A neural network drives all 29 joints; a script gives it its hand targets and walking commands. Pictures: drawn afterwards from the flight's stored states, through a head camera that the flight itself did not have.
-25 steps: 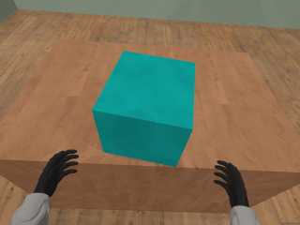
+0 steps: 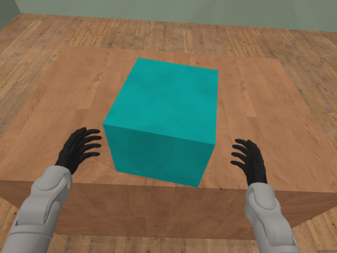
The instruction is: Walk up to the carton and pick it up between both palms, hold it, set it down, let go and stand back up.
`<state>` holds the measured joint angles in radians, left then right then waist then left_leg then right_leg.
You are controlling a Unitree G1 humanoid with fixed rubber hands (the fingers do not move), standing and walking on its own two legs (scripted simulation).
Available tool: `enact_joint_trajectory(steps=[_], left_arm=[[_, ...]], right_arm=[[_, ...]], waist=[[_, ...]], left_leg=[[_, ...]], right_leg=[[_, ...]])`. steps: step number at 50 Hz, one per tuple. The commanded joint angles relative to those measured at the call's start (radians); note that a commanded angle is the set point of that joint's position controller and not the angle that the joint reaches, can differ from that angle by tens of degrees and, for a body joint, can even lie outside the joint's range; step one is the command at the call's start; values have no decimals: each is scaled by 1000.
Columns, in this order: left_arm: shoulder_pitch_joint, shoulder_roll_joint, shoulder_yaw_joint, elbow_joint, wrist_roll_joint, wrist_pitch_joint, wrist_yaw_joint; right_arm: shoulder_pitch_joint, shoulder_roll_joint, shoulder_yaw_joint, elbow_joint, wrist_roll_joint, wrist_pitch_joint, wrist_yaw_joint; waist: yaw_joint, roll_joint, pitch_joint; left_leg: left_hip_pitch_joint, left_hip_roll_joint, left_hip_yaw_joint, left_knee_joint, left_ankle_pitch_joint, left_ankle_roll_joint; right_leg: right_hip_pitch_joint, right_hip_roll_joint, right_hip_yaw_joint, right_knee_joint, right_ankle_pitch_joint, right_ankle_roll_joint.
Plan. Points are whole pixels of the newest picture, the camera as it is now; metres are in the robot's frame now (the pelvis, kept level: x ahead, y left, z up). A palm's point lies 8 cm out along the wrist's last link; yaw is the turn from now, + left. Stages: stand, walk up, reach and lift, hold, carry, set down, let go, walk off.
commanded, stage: reach and lift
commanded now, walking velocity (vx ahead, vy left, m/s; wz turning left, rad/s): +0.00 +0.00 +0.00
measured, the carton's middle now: (167, 120) +0.50 +0.02 +0.01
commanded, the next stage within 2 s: none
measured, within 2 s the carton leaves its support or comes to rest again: neither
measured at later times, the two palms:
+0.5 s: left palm (81, 125) +0.39 +0.22 +0.10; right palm (250, 146) +0.35 -0.18 +0.09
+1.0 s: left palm (90, 96) +0.45 +0.21 +0.13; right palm (250, 118) +0.41 -0.18 +0.13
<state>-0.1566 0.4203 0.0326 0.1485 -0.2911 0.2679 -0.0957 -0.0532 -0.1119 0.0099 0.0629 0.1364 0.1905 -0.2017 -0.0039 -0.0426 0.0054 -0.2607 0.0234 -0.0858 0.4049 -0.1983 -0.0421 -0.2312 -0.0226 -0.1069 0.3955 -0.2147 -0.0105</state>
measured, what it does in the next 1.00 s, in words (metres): stands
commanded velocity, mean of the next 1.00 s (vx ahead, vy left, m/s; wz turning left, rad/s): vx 0.00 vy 0.00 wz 0.00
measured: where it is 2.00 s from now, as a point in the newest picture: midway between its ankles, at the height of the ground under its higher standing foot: outside the picture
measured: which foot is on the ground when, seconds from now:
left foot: down 0.00-1.00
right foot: down 0.00-1.00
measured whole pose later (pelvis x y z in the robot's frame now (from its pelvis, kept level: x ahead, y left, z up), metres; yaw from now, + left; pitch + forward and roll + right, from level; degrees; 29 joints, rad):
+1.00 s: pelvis +0.00 +0.00 +0.00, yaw +0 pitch +3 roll -1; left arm -0.95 0.42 0.03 1.12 -0.29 0.13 -0.04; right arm -0.81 -0.11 -0.02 0.83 0.14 0.19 -0.21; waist -0.09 -0.03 -0.03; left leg -0.28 0.04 -0.09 0.44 -0.22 -0.05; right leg -0.23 -0.01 -0.11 0.39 -0.22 -0.01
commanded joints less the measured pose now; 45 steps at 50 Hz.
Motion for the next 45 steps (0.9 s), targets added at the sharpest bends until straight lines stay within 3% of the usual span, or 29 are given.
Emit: enact_joint_trajectory(steps=[1,7,12,17,21,22,23,24,27,30,34,35,36,38,42,45], left_arm=[[-495,243,156,-110,-21,-28,7],[-644,260,156,16,-14,-30,12],[-781,274,140,80,-16,-39,23],[-874,282,128,146,-16,-46,30],[-936,284,135,236,-2,-47,32],[-972,289,130,293,-2,-53,29],[-1006,286,115,292,-13,-66,31],[-1021,282,106,289,-6,-75,36],[-1057,285,100,334,-7,-85,39],[-1157,282,74,460,-6,-101,42],[-1238,286,36,553,-22,-143,53],[-1269,283,30,567,-25,-152,53],[-1272,279,22,602,-25,-156,53],[-1311,269,-9,613,-45,-173,52],[-1391,270,-30,705,-60,-195,54],[-1445,254,-60,776,-67,-210,55]], right_arm=[[-405,-169,-127,-107,121,-29,-24],[-530,-188,-149,44,99,-3,-28],[-660,-197,-156,98,97,-2,-31],[-763,-214,-162,145,98,-11,-27],[-838,-228,-146,188,104,-10,-32],[-863,-228,-155,248,95,-4,-30],[-912,-225,-151,230,102,-5,-26],[-924,-234,-163,248,92,-13,-26],[-942,-241,-159,290,88,-16,-29],[-1042,-239,-152,378,95,-13,-23],[-1115,-240,-152,433,90,-30,-23],[-1145,-251,-165,430,85,-34,-25],[-1134,-248,-157,498,90,-35,-25],[-1176,-259,-171,468,81,-52,-31],[-1277,-250,-150,546,101,-68,-35],[-1340,-272,-151,614,110,-76,-33]], waist=[[-61,105,-359],[-86,103,-365],[-109,115,-415],[-121,120,-508],[-113,101,-521],[-123,102,-508],[-117,103,-533],[-124,126,-557],[-132,121,-607],[-127,133,-588],[-137,132,-642],[-139,125,-657],[-151,135,-645],[-160,126,-716],[-153,129,-731],[-162,139,-701]], left_leg=[[108,-29,128,-49,262,17],[79,-30,129,-57,213,15],[74,-31,132,-52,205,15],[87,-31,125,-29,258,11],[58,-31,125,-25,273,12],[43,-32,120,-36,246,17],[36,-28,123,-30,237,17],[55,-28,118,-24,245,9],[56,-32,118,-4,302,5],[33,-29,113,-6,233,6],[7,-31,117,10,228,6],[9,-30,113,14,241,1],[29,-29,111,19,257,-1],[42,-34,111,36,293,-3],[5,-35,111,48,317,-6],[17,-31,110,58,323,-12]], right_leg=[[310,17,131,-35,348,38],[306,16,131,-32,325,46],[305,17,125,-24,334,50],[303,21,116,-10,399,53],[325,23,117,-2,447,57],[304,21,117,-2,426,60],[288,21,118,0,407,57],[277,23,111,4,417,56],[279,26,109,7,485,55],[229,28,103,2,399,47],[213,27,102,10,416,41],[196,31,92,14,412,42],[191,31,90,12,428,41],[188,33,89,16,480,41],[178,31,89,34,524,45],[137,34,76,27,484,37]])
